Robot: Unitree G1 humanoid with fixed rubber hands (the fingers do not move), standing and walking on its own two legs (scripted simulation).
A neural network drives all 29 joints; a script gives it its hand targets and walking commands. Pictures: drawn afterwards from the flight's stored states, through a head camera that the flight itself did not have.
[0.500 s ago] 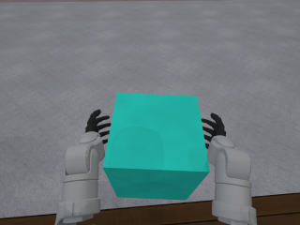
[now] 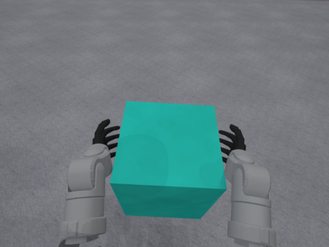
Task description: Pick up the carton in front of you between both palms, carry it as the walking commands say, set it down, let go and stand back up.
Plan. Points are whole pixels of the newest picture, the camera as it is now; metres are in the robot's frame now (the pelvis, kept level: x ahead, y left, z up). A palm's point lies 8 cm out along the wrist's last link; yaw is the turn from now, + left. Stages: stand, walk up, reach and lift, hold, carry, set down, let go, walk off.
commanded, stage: carry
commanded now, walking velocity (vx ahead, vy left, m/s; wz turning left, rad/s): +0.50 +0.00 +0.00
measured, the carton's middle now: (166, 164) +0.34 +0.01 +0.03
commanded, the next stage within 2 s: none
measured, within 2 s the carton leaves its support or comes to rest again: neither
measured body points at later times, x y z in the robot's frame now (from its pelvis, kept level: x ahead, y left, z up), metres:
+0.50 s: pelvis +0.31 -0.03 +0.00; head +0.31 -0.03 +0.45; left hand +0.65 +0.13 +0.11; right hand +0.65 -0.18 +0.10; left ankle +0.11 +0.06 -0.69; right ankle +0.42 -0.10 -0.72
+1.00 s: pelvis +0.63 +0.01 +0.00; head +0.60 +0.02 +0.44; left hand +0.86 +0.17 +0.08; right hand +0.87 -0.13 +0.08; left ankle +0.75 +0.10 -0.73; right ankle +0.43 -0.10 -0.71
